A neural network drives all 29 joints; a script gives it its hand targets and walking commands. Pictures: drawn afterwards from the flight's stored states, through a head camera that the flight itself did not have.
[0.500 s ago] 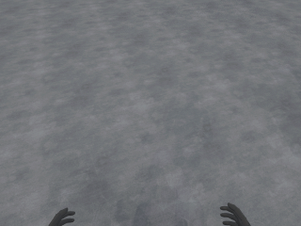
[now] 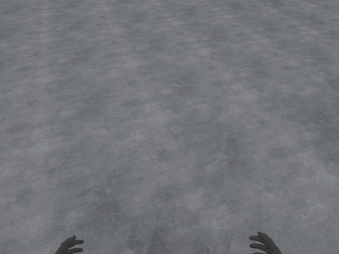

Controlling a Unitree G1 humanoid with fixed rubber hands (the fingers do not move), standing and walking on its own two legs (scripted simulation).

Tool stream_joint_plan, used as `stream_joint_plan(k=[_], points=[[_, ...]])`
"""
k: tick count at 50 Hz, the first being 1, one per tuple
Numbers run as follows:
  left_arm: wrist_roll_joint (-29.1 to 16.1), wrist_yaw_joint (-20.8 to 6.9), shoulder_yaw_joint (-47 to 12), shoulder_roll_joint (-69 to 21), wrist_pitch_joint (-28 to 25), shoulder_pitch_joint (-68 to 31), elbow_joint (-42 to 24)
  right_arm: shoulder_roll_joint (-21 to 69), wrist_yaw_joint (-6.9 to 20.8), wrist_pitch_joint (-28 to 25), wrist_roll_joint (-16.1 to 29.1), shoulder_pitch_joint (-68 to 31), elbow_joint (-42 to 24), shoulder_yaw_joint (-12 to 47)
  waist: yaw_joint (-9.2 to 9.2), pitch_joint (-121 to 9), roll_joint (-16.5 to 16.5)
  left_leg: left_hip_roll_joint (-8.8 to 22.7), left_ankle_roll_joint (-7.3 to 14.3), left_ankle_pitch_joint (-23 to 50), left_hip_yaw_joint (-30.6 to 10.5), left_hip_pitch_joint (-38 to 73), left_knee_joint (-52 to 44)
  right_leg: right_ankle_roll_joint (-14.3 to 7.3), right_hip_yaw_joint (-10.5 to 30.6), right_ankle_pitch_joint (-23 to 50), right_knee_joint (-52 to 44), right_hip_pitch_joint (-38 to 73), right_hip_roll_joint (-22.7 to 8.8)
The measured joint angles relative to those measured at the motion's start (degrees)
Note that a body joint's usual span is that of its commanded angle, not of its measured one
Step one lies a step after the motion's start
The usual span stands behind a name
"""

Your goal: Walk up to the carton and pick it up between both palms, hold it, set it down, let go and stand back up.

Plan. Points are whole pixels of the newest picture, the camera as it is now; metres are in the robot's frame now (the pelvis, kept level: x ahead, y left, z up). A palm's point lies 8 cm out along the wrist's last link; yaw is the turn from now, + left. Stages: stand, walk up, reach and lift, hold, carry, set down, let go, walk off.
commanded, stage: stand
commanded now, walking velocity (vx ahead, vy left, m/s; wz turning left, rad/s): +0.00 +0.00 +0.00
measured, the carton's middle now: out of the picture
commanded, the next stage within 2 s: walk up in 0.36 s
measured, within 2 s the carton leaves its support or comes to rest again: neither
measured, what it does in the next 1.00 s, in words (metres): steps to the right, turning right: right foot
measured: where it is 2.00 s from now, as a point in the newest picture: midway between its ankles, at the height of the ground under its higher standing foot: (227, 209)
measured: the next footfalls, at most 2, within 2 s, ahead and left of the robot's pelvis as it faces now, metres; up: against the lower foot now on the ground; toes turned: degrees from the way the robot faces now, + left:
right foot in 0.96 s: +0.15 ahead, -0.30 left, +0.00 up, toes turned -25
left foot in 1.42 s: +0.49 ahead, -0.21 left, +0.00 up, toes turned -41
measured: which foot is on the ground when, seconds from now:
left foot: down 0.00-0.96, up 0.98-1.00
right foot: down 0.00-0.58, up 0.60-0.94, down 0.96-1.00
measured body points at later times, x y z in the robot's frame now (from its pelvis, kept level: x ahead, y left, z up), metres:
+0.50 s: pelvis +0.00 +0.00 +0.00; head +0.01 +0.00 +0.45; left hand +0.12 +0.26 -0.10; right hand +0.12 -0.25 -0.10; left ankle +0.02 +0.12 -0.73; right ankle +0.02 -0.12 -0.73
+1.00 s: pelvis +0.09 -0.12 -0.03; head +0.05 -0.17 +0.42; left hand +0.30 +0.13 -0.08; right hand +0.07 -0.45 -0.16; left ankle +0.02 +0.11 -0.72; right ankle +0.11 -0.28 -0.73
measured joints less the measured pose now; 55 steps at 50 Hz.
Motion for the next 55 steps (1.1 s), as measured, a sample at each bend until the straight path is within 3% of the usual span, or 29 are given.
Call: stream_joint_plan(k=[29, 32, 34, 36, 38, 41, 44, 48, 49, 51, 53, 54, 55], points=[[0.0, 0.0, 0.0, 0.1, 0.0, 1.0, 1.1, -0.2, -0.1, 0.0, -0.1, 0.9, 1.4, 0.1, -0.08, -0.6, 0.0, -0.1, 0.2, -0.1, 0.2, 0.1, -0.3, 0.3, 0.5, 0.2, -0.5, 0.1, 0.0], [1.3, -2.1, 0.9, 0.4, 1.4, 2.8, 0.7, -0.6, -0.3, -0.7, -2.6, 0.2, 1.4, -0.4, 1.48, -1.3, -0.3, 1.1, 0.6, -1.0, 3.7, 1.3, -0.6, -0.5, 1.9, -5.7, 7.2, -3.6, 0.6], [3.0, -3.9, 1.3, 1.0, 3.3, 4.6, 1.0, -1.6, -1.3, -1.5, -4.0, -0.6, 1.9, -1.2, 1.12, -1.9, 0.5, 3.2, 1.1, -1.9, 7.3, 3.1, -1.5, -0.1, -0.5, -7.5, 18.0, -8.8, -0.3], [3.8, -5.4, 1.8, 2.3, 4.3, 5.1, 1.1, -2.7, -2.1, -2.8, -4.4, -0.3, 3.0, -2.0, -0.69, -1.9, 1.2, 4.6, 1.9, -1.8, 8.7, 4.9, -3.0, 0.3, -2.0, -7.1, 24.3, -12.6, -2.2], [3.5, -6.5, 2.9, 3.8, 4.2, 4.6, 0.8, -3.7, -2.4, -3.6, -4.5, 0.8, 4.4, -2.7, -1.74, -1.6, 1.1, 5.6, 1.7, -1.9, 10.0, 6.9, -4.7, 0.4, -0.9, -5.2, 26.8, -15.5, -4.2], [2.3, -7.5, 4.2, 5.1, 3.9, 4.1, 1.0, -5.4, -2.3, -3.8, -4.9, 1.9, 7.0, -3.9, -1.96, -1.5, 1.4, 7.6, 0.8, -2.8, 12.8, 10.4, -6.2, 0.1, 0.6, -1.9, 25.3, -18.0, -7.0], [1.5, -8.1, 4.5, 4.8, 3.1, 3.9, 1.7, -7.2, -1.9, -3.7, -5.0, 2.3, 8.4, -5.2, -2.25, -2.0, 2.8, 9.7, 0.7, -5.1, 15.0, 13.2, -5.8, -0.6, -0.2, 0.4, 17.7, -16.7, -9.7], [0.7, -7.7, 4.3, 4.8, 1.4, 4.6, 2.4, -8.5, -1.2, -3.3, -4.4, 2.6, 8.5, -5.4, -2.14, -4.3, 4.0, 12.5, 2.7, -12.1, 16.9, 15.0, 0.1, -2.1, -3.2, 1.4, 9.1, -10.7, -10.1], [0.7, -7.1, 4.3, 4.3, 0.9, 4.2, 3.0, -9.1, -1.0, -3.0, -4.2, 2.6, 8.6, -5.5, -1.62, -4.5, 5.5, 14.3, 3.5, -14.6, 16.0, 14.6, 3.5, -1.2, -3.9, 0.2, 10.5, -10.4, -8.7], [0.7, -5.6, 3.7, 3.1, -0.4, 3.3, 3.5, -9.9, -0.1, -2.0, -3.9, 2.1, 8.8, -5.4, -0.02, -3.9, 9.4, 16.4, 4.7, -16.5, 9.7, 10.1, 16.6, 0.1, -5.3, -3.7, 15.4, -10.8, -4.9], [0.4, -4.0, 2.7, 2.4, -1.0, 3.9, 3.9, -9.0, 1.0, -1.0, -2.7, 1.2, 7.5, -4.6, 1.68, -3.6, 10.1, 11.2, 3.8, -18.6, 3.1, 2.4, 30.8, 0.0, -4.5, -4.7, 16.5, -10.4, -2.8], [0.3, -3.4, 2.2, 2.3, -0.9, 4.5, 4.4, -8.2, 1.4, -1.0, -2.3, 0.6, 6.5, -3.9, 2.1, -3.4, 9.8, 8.4, 3.4, -19.1, 1.7, -1.5, 35.4, -0.7, -3.2, -8.1, 14.3, -8.9, -1.6], [0.3, -2.7, 1.9, 2.1, -0.8, 5.3, 4.9, -7.4, 1.6, -1.3, -2.1, -0.3, 5.7, -3.2, 2.46, -2.9, 9.7, 6.4, 3.1, -18.5, 1.4, -5.2, 38.4, -1.1, -2.6, -6.7, 12.1, -7.2, -0.8]])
